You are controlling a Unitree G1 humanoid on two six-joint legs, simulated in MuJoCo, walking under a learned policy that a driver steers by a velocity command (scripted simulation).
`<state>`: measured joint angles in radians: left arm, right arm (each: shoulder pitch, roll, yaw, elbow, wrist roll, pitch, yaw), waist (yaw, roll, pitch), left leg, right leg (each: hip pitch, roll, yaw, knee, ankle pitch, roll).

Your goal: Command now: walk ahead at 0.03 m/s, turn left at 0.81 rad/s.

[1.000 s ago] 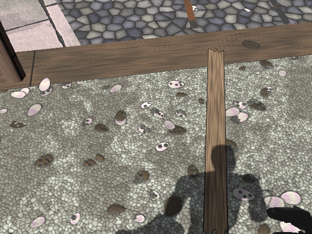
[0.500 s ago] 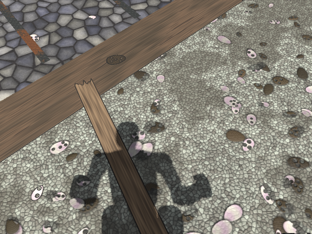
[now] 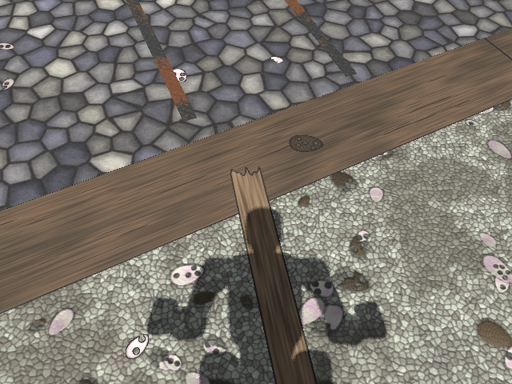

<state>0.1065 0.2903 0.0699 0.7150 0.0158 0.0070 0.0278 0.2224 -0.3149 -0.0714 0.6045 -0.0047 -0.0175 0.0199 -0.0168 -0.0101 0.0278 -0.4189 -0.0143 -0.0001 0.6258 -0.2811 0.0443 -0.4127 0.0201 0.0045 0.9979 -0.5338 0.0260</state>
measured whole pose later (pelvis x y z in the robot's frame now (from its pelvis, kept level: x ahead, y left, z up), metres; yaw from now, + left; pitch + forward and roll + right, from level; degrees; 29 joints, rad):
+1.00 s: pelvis +0.48 +0.15 +0.01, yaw +7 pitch +2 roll +3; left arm 0.18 0.34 0.07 0.76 0.03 0.00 -0.07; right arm 0.42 -0.31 -0.06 0.78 -0.03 -0.08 0.00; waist -0.03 -0.05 -0.02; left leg 0.00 -0.01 0.17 0.33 -0.36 -0.02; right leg -0.73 -0.07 -0.02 1.21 -0.20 -0.08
